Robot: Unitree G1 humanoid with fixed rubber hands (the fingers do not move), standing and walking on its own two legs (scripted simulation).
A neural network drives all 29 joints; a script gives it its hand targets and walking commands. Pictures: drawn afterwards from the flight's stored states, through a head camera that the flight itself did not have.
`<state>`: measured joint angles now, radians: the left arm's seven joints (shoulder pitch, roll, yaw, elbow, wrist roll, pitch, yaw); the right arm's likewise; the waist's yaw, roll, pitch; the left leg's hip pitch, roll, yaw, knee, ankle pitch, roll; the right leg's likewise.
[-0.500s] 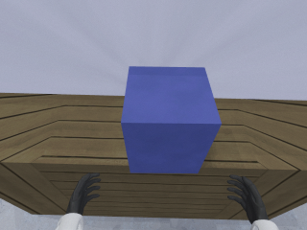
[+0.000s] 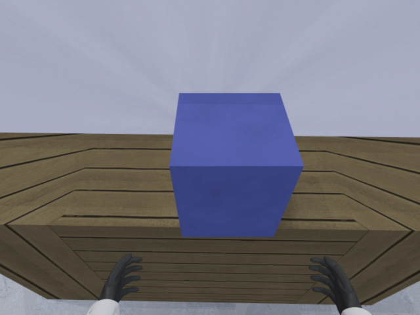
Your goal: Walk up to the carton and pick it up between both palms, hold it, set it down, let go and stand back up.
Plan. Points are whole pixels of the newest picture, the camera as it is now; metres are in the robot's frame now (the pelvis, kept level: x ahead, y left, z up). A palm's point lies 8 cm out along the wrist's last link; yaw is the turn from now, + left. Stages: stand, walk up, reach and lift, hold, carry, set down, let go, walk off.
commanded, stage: set down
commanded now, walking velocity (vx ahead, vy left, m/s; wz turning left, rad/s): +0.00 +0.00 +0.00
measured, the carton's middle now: (228, 168) +0.40 +0.00 +0.05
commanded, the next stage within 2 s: let go in 0.38 s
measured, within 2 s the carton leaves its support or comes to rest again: neither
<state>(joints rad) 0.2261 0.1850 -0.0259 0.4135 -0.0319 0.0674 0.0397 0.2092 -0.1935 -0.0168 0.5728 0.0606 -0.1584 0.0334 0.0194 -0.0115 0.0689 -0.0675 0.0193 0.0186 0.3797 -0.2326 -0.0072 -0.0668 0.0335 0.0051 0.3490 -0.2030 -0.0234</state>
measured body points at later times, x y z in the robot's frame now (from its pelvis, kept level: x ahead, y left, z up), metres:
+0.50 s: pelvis +0.00 -0.01 +0.00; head +0.01 +0.00 +0.45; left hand +0.16 +0.22 -0.10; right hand +0.16 -0.23 -0.09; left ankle -0.01 +0.12 -0.75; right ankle +0.00 -0.11 -0.75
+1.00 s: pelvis +0.00 -0.01 +0.00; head +0.01 +0.01 +0.44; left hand +0.16 +0.22 -0.10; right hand +0.15 -0.24 -0.10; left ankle -0.01 +0.12 -0.75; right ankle +0.00 -0.11 -0.75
